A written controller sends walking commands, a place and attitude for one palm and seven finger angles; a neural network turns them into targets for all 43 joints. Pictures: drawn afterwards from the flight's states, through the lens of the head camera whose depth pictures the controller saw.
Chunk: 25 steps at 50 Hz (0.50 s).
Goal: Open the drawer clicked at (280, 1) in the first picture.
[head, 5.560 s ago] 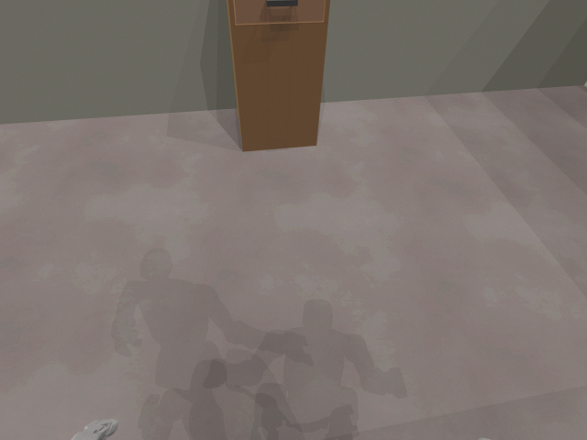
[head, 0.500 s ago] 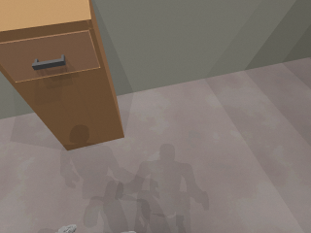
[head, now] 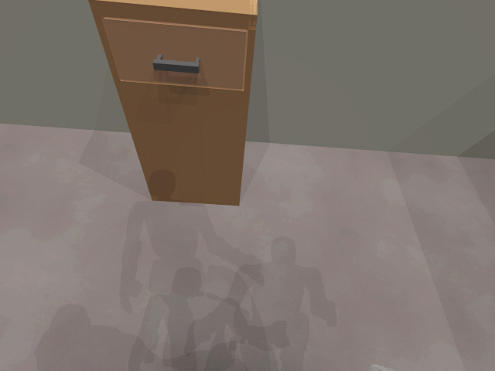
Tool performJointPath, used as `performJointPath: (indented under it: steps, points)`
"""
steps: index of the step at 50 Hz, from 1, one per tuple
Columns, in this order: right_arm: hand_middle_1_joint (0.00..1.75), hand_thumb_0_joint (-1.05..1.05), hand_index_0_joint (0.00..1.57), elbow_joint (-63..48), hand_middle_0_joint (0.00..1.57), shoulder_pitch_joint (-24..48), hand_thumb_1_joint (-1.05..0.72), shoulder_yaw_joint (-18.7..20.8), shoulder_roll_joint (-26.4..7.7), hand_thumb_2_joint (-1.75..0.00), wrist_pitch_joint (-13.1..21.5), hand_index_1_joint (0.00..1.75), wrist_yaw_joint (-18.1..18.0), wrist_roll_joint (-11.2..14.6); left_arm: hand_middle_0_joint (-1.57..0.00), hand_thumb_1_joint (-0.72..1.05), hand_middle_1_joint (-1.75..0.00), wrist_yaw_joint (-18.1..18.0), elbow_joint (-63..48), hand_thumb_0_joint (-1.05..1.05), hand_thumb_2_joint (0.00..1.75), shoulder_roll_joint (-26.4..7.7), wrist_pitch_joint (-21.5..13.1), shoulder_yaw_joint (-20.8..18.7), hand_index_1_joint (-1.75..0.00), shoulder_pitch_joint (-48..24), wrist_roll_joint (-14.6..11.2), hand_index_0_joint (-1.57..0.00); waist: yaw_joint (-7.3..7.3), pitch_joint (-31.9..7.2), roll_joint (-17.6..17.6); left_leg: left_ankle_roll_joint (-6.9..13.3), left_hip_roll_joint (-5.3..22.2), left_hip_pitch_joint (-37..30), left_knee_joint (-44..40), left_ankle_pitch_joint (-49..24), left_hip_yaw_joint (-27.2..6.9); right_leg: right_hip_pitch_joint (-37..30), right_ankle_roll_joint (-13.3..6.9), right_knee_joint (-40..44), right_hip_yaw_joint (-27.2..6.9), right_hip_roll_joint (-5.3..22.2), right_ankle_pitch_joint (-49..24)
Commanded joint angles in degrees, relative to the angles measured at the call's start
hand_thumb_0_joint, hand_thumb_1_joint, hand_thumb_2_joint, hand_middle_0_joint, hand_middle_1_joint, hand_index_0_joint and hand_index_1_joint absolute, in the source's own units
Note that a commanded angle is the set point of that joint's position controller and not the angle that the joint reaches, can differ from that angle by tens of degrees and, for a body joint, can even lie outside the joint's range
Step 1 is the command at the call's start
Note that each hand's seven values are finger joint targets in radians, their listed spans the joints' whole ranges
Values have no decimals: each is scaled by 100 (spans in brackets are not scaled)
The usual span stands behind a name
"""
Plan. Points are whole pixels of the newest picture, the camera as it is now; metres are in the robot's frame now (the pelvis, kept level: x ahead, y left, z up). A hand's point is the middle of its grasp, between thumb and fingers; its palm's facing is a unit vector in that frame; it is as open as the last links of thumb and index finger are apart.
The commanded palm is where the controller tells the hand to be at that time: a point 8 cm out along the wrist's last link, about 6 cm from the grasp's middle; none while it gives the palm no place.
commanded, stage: take the last steps up to it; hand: left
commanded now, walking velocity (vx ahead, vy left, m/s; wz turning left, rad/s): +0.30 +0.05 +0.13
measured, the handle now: (177, 62) +0.85 +0.28 -0.01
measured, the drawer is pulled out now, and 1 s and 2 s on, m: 0.00 0.00 0.00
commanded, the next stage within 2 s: come to a stop and stand still in 1.08 s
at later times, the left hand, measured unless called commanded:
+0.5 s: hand (161, 358) +0.15 +0.16 -0.15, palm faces +0.07 -0.97 -0.22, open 7.4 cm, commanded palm none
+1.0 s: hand (134, 349) +0.16 +0.22 -0.18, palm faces +0.16 -0.98 -0.15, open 7.4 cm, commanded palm none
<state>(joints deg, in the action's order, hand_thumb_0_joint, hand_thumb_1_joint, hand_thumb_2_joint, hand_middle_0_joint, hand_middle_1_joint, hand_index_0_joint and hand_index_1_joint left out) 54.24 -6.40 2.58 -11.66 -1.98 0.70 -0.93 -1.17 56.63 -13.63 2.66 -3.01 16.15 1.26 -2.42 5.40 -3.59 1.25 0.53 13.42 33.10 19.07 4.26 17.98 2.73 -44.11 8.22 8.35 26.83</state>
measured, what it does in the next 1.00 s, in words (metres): walks ahead: right foot, then left foot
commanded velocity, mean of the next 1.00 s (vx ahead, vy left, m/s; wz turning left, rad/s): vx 0.28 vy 0.02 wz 0.04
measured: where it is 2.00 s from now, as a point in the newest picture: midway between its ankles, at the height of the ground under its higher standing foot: (219, 346)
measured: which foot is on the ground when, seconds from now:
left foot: down 0.00-0.42, up 0.44-0.86, down 0.88-1.00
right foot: up 0.00-0.40, down 0.42-0.90, up 0.92-1.00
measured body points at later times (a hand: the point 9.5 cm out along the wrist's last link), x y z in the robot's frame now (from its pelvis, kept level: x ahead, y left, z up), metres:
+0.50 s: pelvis +0.09 -0.02 +0.00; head +0.10 -0.04 +0.45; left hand +0.15 +0.21 -0.13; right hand +0.02 -0.25 -0.16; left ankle +0.00 +0.09 -0.68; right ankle +0.11 -0.12 -0.73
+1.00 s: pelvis +0.25 +0.06 +0.00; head +0.27 +0.08 +0.45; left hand +0.16 +0.27 -0.16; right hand +0.36 -0.16 -0.14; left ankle +0.28 +0.16 -0.73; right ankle +0.16 -0.08 -0.65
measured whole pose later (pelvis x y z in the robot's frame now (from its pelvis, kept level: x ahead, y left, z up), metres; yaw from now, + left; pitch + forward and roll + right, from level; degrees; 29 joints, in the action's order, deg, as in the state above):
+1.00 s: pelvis +0.25 +0.06 +0.00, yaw +3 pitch -1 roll +0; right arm 57.2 -8.6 2.2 -7.9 3.5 -0.2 -1.2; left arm -0.3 66.1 -9.1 -0.6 -2.8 22.0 1.4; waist -2.5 4.2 -2.1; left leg 2.2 3.0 17.7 33.1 14.3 8.9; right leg 18.8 -0.5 -63.2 3.9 5.5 26.1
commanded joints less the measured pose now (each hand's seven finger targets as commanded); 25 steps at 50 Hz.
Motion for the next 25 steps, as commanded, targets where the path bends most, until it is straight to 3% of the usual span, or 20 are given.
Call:
performJointPath:
  steps: [1, 3, 5, 10, 12, 15, 16, 18, 19, 20, 21, 22, 23, 24, 25]
  points:
    - [30, 0, 20, -20, 20, -794, -90, 199, -1074, -90, 188, 30, -178, -48, -20, 90, -30, 82, -512, 0, 90, -453, -174, -123, -30, -606, 26, -20, 497, -439, 1827, 908, 1679, -1052, -1830, -1203, -1870, 1653, -35, -1889, -614, -147, 137]
    - [30, 0, 20, -54, 20, -664, -90, 124, -898, -90, 269, 30, -183, -30, -20, 90, -30, 175, -312, 0, 90, -385, -221, -107, -30, -394, 34, -20, 352, -210, 1454, 759, 1385, -755, -2011, -744, -1510, 1537, -21, -1964, -558, -156, -421]
    - [30, 0, 20, 22, 20, -857, -90, 114, -838, -90, 337, 30, -181, -11, -20, 90, -30, 199, -197, 0, 90, -307, -232, -68, -30, -256, 40, -20, 315, -153, 1209, 737, 1221, -722, -2162, -593, -1349, 1453, 16, -1793, -469, -210, -693]
    - [30, 0, 20, 254, 20, -1370, -90, 129, -716, -90, 427, 30, -196, -15, -20, 90, -30, 191, -250, 0, 90, -205, -258, -25, -30, -520, 41, -20, 379, 25, 1052, 954, 1352, -880, -2377, -413, -1507, 1533, 62, -945, -496, -145, -814]
    - [30, 0, 20, 340, 20, -1507, -90, 140, -701, -90, 441, 30, -195, -34, -20, 90, -30, 203, -314, 0, 90, -182, -291, -8, -30, -762, 34, -20, 457, 61, 1040, 1000, 1395, -914, -2375, -397, -1569, 1409, 43, -410, -469, -160, -770]
    - [30, 0, 20, 434, 20, -1523, -90, 154, -772, -90, 438, 30, -191, -64, -20, 90, -30, 213, -349, 0, 90, -72, -339, 3, -30, -830, 14, -20, 429, 31, 1093, 982, 1446, -711, -2219, -375, -1512, 863, -1, 353, -356, -253, -677]
    - [30, 0, 20, 474, 20, -1521, -90, 142, -760, -90, 438, 30, -189, -68, -20, 90, -30, 213, -330, 0, 90, -55, -363, -3, -30, -784, 12, -20, 392, 40, 1076, 955, 1413, -593, -2094, -513, -1508, 603, -23, 623, -321, -330, -704]
    - [30, 0, 20, 552, 20, -1437, -90, 118, -686, -90, 427, 30, -188, -57, -20, 90, -30, 206, -134, 0, 90, -71, -428, -43, -30, -264, 12, -20, 123, -141, 839, 735, 1218, -213, -1523, -554, -1245, -443, -68, 1397, -190, -512, -1199]
    - [30, 0, 20, 591, 20, -1453, -90, 96, -589, -90, 440, 30, -181, -30, -20, 90, -30, 186, 41, 0, 90, -185, -480, -79, -30, 153, 29, -20, -46, -284, 512, 528, 902, 213, -907, -325, -997, -1271, -115, 1851, -303, -473, -1389]
    - [30, 0, 20, 560, 20, -1497, -90, 49, -342, -90, 480, 30, -151, 26, -20, 90, -30, 143, 233, 0, 90, -540, -564, -158, -30, 765, 64, -20, -290, -596, -284, 267, 432, 1019, 320, 81, -491, -2326, -356, 2267, -1236, 295, -792]
    - [30, 0, 20, 366, 20, -1406, -90, 10, -103, -90, 500, 30, -115, 49, -20, 90, -30, 97, 373, 0, 90, -1088, -583, -265, -30, 1344, 59, -20, -461, -683, -1579, 56, -131, 2125, 1799, 1337, 32, -2859, -902, 3054, -3179, 1653, -389]
    - [30, 0, 20, 266, 20, -1178, -90, 84, -449, -90, 433, 30, -96, -9, -20, 90, -30, 46, 371, 0, 90, -1068, -537, -245, -30, 1397, -27, -20, -457, -478, -1012, 54, 119, 2283, 2620, 1457, -352, -2345, -1175, 3473, -3470, 1943, 217]
    - [30, 0, 20, 317, 20, -1061, -90, 122, -428, -90, 426, 30, -64, -25, -20, 90, -30, 31, 319, 0, 90, -858, -577, -241, -30, 1054, -35, -20, -337, -177, -947, 78, 350, 2346, 3010, 852, -539, -1818, -1145, 3590, -3258, 1674, 566]
    - [30, 0, 20, 383, 20, -977, -90, 132, -363, -90, 423, 30, -44, -29, -20, 90, -30, 22, 275, 0, 90, -629, -593, -181, -30, 716, -28, -20, -192, 78, -639, 46, 470, 2371, 3220, 431, -522, -1432, -1135, 3640, -3037, 1564, 577]
    - [30, 0, 20, 447, 20, -1029, -90, 136, -293, -90, 388, 30, -19, -37, -20, 90, -30, 15, 211, 0, 90, -438, -608, -117, -30, 491, -37, -20, -30, 160, -314, -6, 583, 2225, 3193, 71, -541, -1114, -1022, 3616, -2464, 1376, 174]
